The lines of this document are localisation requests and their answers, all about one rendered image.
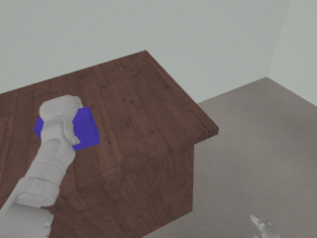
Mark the robot left hand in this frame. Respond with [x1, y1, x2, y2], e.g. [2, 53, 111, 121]
[39, 94, 83, 146]

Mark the table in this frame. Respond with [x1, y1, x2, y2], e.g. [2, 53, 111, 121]
[0, 50, 219, 238]

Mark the robot right hand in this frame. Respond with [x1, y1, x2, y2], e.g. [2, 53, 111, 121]
[249, 214, 280, 238]

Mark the left robot forearm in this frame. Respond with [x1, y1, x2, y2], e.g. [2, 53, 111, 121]
[0, 115, 75, 221]

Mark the sponge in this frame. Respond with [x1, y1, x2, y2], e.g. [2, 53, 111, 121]
[34, 106, 100, 151]

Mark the left robot upper arm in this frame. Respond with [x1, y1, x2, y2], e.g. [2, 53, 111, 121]
[0, 202, 54, 238]

